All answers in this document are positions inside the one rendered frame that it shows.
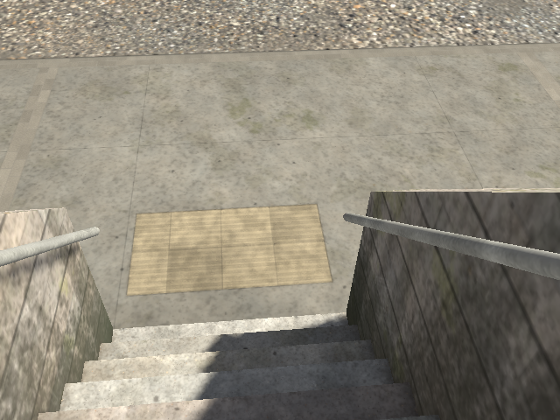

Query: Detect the stairs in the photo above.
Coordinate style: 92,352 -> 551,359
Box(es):
38,312 -> 440,420

